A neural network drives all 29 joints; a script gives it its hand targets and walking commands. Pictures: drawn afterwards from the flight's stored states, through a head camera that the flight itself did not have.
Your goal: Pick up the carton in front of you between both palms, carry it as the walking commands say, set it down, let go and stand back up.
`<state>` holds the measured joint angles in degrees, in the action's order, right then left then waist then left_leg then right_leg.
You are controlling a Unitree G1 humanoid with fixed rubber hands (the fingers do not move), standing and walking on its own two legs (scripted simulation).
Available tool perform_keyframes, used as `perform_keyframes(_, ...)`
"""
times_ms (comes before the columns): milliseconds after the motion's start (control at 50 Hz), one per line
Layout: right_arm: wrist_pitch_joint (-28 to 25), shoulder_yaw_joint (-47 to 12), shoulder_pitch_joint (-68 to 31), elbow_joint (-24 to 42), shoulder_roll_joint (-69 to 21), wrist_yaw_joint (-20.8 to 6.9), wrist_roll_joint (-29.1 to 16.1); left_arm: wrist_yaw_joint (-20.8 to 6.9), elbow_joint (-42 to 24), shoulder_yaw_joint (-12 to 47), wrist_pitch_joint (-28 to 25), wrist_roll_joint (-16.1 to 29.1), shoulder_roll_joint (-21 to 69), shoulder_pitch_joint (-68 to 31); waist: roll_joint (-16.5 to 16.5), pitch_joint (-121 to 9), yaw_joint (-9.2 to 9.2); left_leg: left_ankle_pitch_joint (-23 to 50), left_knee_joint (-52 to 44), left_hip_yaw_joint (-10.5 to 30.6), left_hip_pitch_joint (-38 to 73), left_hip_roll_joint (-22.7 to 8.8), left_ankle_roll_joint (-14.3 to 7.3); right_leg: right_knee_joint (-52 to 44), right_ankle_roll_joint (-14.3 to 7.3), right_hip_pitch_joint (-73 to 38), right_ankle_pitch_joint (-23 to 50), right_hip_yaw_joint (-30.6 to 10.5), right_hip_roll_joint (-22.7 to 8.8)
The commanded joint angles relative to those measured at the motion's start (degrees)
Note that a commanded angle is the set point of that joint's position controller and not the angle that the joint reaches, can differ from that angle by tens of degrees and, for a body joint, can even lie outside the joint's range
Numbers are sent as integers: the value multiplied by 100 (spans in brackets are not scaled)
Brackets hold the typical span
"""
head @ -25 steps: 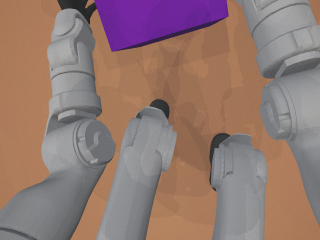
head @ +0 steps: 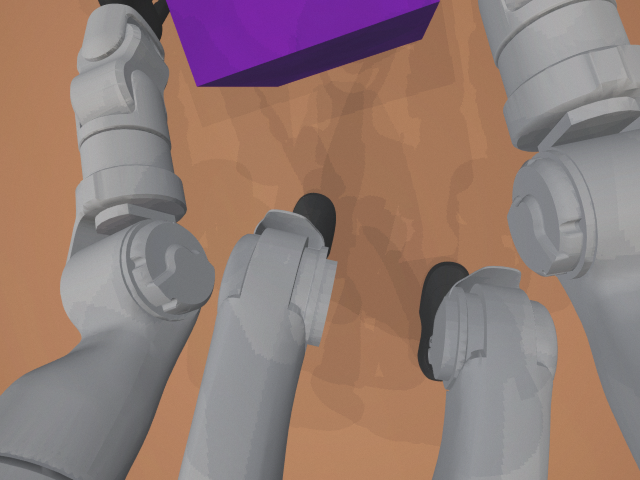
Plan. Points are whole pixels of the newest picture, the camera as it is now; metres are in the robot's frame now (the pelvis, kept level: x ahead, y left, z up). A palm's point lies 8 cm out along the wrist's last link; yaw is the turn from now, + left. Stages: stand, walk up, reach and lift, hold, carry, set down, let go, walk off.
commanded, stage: set down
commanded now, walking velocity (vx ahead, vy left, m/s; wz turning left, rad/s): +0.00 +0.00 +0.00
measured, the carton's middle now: out of the picture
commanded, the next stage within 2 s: let go in 1.72 s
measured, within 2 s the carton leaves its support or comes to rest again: neither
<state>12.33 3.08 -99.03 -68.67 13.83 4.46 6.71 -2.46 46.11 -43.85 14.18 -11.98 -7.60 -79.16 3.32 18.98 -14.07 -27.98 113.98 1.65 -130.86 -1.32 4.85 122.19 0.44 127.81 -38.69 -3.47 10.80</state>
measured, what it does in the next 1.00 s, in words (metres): stands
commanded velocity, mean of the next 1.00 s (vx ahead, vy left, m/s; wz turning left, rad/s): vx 0.00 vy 0.00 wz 0.00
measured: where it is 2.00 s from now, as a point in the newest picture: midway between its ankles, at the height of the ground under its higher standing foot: (370, 305)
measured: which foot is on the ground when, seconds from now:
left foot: down 0.00-1.00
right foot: down 0.00-1.00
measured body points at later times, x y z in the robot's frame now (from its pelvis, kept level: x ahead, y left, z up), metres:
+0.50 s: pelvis +0.00 +0.00 -0.01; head +0.39 +0.01 +0.20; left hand +0.46 +0.31 -0.21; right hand +0.60 +0.02 -0.21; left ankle +0.13 +0.15 -0.37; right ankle +0.07 -0.10 -0.37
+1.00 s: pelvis -0.02 +0.02 +0.02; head +0.34 +0.08 +0.26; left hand +0.46 +0.35 -0.12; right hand +0.63 +0.02 -0.10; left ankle +0.13 +0.14 -0.37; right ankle +0.07 -0.09 -0.37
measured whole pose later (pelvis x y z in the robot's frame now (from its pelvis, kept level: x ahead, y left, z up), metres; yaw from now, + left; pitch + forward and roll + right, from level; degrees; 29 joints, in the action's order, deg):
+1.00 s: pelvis -0.02 +0.02 +0.02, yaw +2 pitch +38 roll +2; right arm 16.7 -8.0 -102.0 -68.0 29.6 0.9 -6.8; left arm 8.9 49.7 -22.6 12.3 9.5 -12.7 -81.2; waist 3.3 20.9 -16.7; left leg -22.9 110.5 -0.8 -125.9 -0.4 0.6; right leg 119.2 0.2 120.3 -37.2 -1.5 3.2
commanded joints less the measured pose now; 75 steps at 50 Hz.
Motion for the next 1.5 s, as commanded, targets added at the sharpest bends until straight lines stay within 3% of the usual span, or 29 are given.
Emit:
perform_keyframes(0,-3,-555,-1036,67,-3391,-900,-141,-918,215,1430,-20,284,2492,-2340,1400,-4937,-566,1992,-374,-550,2550,432,-203,-1138,-95,-2036,2158,183,-214)
perform_keyframes(220,12,-399,-621,35,-3020,-961,142,-900,513,1170,-37,226,2207,-1842,1380,-4469,-402,1733,-250,-482,2133,462,-211,-1054,-172,-1882,2154,89,-299)
perform_keyframes(320,-27,-497,-842,103,-2597,-896,131,-816,723,936,-118,144,1989,-1600,1383,-4493,-516,1630,-174,-557,2082,394,-151,-1004,-147,-2159,2223,2,-364)
perform_keyframes(360,-75,-555,-927,167,-1992,-776,66,-691,880,682,-222,105,1514,-1304,1381,-4562,-610,1637,-135,-613,2106,323,-105,-979,-109,-2364,2311,-51,-424)
perform_keyframes(420,-169,-632,-959,245,-306,-397,-79,-247,1099,187,-561,127,-66,-635,1393,-4753,-761,1698,-109,-664,2143,175,-46,-952,23,-2728,2441,-111,-573)
perform_keyframes(500,-312,-1148,-1625,560,1065,-25,-772,456,1032,230,-1154,652,-1692,-690,1330,-5296,-1158,2236,-114,-660,2255,9,-109,-802,123,-2965,2822,-349,-704)
perform_keyframes(600,-343,-1860,-2189,1019,918,-90,-1589,490,1006,1119,-1312,1669,-1797,-1243,1600,-6042,-1286,2711,-102,-578,2686,-52,-232,-660,142,-3376,2807,-263,-817)
perform_keyframes(720,-114,-1902,-2656,1288,1408,-147,-1661,638,665,1413,-1060,2018,-1992,-1405,1596,-6898,-1401,2922,-346,-524,4163,-8,-303,-706,86,-3365,1671,136,-766)
perform_keyframes(800,94,-1689,-2745,1343,1702,-144,-1566,904,107,1624,-773,2109,-1993,-1475,1456,-7554,-1296,2910,-648,-549,5233,110,-345,-867,25,-3387,1139,422,-623)
perform_keyframes(860,268,-1402,-2559,1168,1911,-171,-1509,1076,-181,1893,-499,2204,-1787,-1457,1060,-7768,-1096,2795,-866,-553,6010,204,-319,-1072,-75,-2960,764,582,-512)
perform_keyframes(940,378,-934,-2134,555,2083,-358,-1331,1182,-241,2149,-226,2172,-1239,-1421,487,-7053,-798,2186,-1220,-464,6106,248,-199,-1407,-213,-2058,185,648,-452)
perform_keyframes(1020,348,-589,-1834,286,2115,-516,-1090,1163,-454,2108,-129,1941,-993,-1328,257,-6848,-655,2119,-1491,-448,6094,296,-129,-1750,-252,-1755,217,660,-409)
perform_keyframes(1120,379,-427,-1740,425,2063,-573,-908,1094,-793,1921,-24,1780,-953,-1039,442,-7189,-728,2279,-1827,-600,5918,338,-88,-2232,-235,-2276,427,609,-352)
perform_keyframes(1300,670,-507,-1560,1415,1704,-536,-801,910,-1415,1664,232,1797,-1209,-326,1281,-8442,-926,3144,-2537,-871,5723,428,-160,-3013,-60,-4269,1558,519,-315)
perform_keyframes(1380,776,-450,-1305,1708,1573,-540,-729,815,-1517,1611,309,1803,-1234,-35,1479,-8601,-894,3388,-2904,-919,5714,459,-183,-3386,2,-4887,1986,465,-332)
perform_keyframes(1480,822,-268,-916,1768,1500,-567,-594,716,-1512,1567,342,1732,-1122,228,1416,-8407,-780,3549,-3406,-908,5934,470,-159,-3949,24,-5191,2222,414,-343)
